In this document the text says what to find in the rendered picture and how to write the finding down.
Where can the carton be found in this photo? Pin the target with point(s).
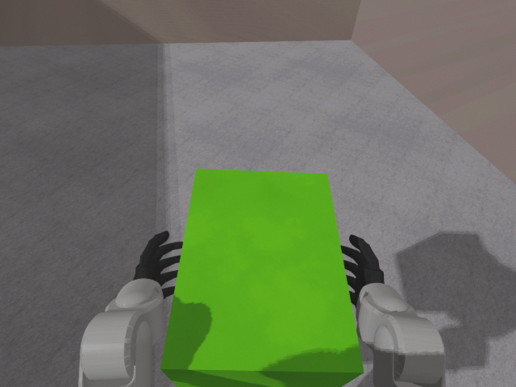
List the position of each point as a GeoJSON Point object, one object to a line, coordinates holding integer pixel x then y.
{"type": "Point", "coordinates": [261, 297]}

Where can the left robot forearm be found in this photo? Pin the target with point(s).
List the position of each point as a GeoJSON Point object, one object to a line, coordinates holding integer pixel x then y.
{"type": "Point", "coordinates": [116, 348]}

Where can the right robot forearm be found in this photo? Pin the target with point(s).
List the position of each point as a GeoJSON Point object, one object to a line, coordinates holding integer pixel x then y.
{"type": "Point", "coordinates": [408, 350]}

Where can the left robot hand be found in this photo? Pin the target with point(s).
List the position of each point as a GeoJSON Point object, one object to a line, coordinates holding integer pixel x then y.
{"type": "Point", "coordinates": [150, 266]}

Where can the right robot hand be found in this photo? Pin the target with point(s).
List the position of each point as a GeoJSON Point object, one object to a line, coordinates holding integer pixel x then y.
{"type": "Point", "coordinates": [367, 271]}

